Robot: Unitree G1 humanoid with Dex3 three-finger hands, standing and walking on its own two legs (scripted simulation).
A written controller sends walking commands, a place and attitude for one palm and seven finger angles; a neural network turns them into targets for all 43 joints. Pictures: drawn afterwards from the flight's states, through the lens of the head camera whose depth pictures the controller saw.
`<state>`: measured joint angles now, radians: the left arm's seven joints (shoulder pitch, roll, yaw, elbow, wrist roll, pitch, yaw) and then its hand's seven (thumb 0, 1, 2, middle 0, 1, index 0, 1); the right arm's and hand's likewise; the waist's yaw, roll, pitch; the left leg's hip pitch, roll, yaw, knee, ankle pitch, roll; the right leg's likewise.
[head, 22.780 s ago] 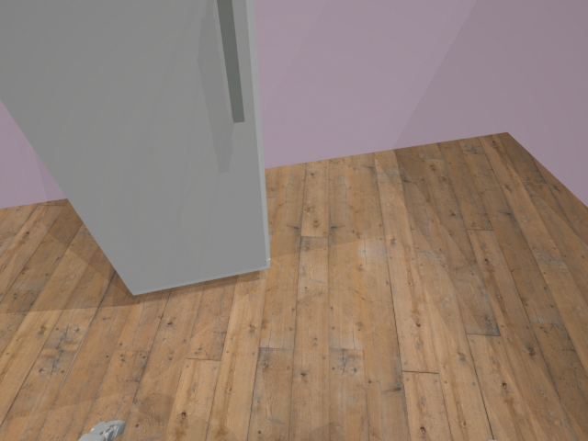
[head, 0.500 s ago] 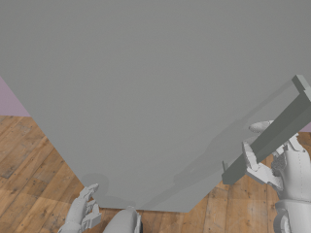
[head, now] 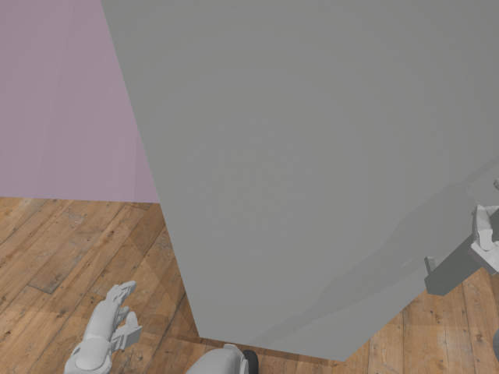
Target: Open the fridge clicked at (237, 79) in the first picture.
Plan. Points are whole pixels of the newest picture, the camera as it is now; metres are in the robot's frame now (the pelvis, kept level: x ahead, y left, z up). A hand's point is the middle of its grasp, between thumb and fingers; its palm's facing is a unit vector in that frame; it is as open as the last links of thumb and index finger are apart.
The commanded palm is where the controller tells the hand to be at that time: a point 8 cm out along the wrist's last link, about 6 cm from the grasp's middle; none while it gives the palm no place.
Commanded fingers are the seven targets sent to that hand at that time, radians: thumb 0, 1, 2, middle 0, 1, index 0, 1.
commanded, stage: stop walking and hold the door back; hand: right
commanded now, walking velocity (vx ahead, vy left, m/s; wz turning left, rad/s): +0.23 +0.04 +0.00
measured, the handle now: (491, 218) +0.30 -0.25 +0.18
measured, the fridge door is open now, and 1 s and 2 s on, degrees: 7 4 6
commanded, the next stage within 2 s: loosen the grip on the handle in 1.24 s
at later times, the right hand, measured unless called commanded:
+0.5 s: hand (484, 233) +0.27 -0.23 +0.19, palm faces +0.44 +0.87 -0.24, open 6.0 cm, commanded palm +0.24 -0.28 +0.18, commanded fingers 0.00 -0.90 -0.90 0.45 1.40 0.45 1.40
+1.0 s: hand (476, 216) +0.30 -0.23 +0.19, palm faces +0.40 +0.89 -0.22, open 5.9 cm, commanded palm +0.24 -0.28 +0.18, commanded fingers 0.00 -0.90 -0.90 0.45 1.40 0.45 1.40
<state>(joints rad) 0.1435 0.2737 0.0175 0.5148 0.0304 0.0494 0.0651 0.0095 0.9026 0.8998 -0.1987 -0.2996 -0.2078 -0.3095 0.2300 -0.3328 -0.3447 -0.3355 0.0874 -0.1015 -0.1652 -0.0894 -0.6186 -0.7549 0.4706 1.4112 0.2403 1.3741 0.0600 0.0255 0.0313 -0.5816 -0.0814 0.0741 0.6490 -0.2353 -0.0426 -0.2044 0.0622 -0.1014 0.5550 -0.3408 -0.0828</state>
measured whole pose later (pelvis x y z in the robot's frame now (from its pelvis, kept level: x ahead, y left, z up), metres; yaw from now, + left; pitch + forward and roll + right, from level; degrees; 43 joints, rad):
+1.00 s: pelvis -0.09 +0.03 +0.01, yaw +1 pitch -3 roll +0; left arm 0.25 0.28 0.00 0.72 -0.03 -0.09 0.09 0.01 0.90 0.90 -0.20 -0.30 -0.20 -0.30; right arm -0.44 -0.44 -0.35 0.52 0.03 -0.19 -0.07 -0.08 -0.62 -0.76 0.47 1.42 0.40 1.40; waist 0.03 -0.01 0.05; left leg -0.25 0.00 0.01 0.55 -0.26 0.00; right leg -0.26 -0.03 -0.05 0.54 -0.23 0.00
